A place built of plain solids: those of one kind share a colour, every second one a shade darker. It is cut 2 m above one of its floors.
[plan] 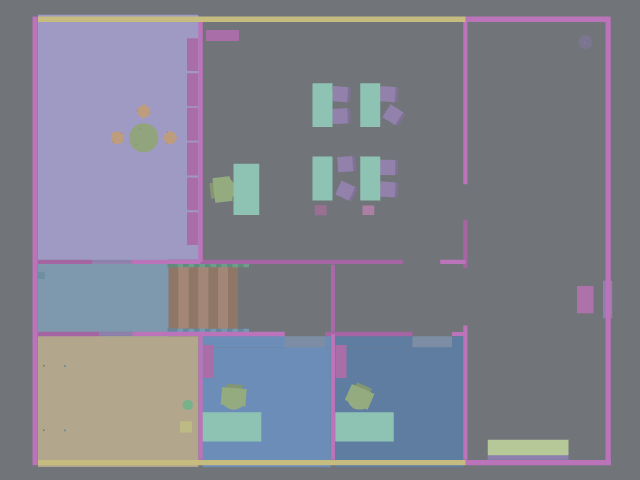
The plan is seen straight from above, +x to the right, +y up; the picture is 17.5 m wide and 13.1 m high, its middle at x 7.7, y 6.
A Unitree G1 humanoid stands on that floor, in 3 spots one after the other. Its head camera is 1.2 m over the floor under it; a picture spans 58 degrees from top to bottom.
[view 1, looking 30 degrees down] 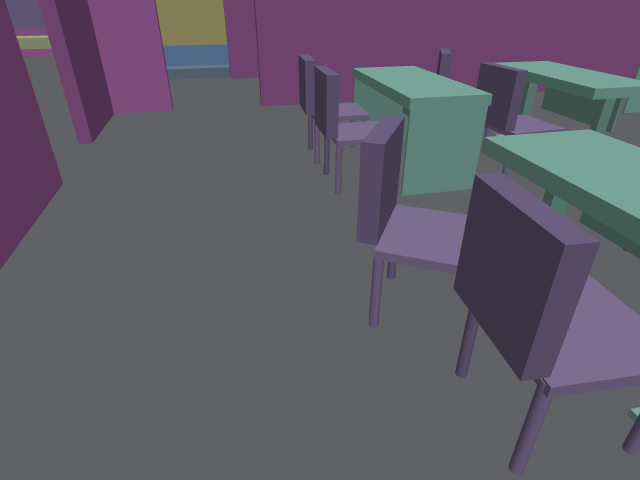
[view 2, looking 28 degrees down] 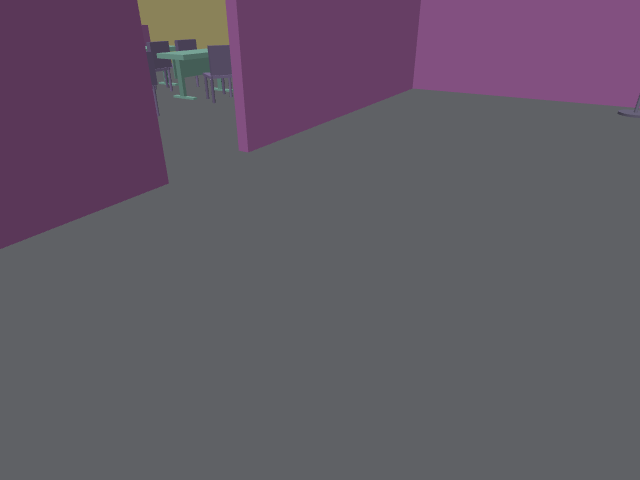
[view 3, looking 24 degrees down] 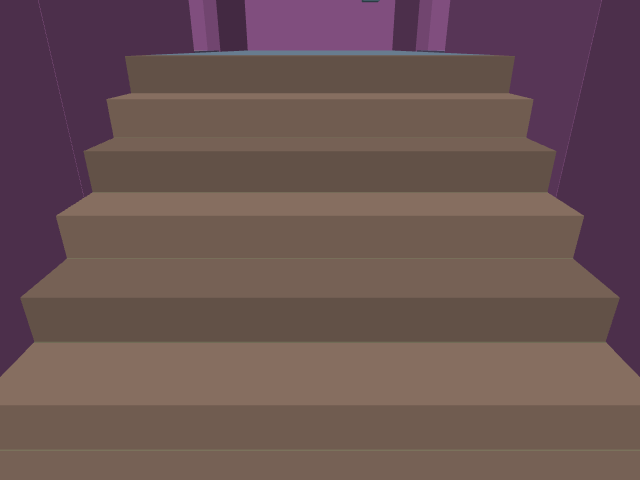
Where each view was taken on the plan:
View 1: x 10.47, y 10.75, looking -103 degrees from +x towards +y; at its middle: ground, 2.40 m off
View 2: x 14.39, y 4.42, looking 121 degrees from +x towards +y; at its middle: ground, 2.56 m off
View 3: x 6.06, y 4.42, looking -180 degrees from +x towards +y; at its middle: split_steps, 1.55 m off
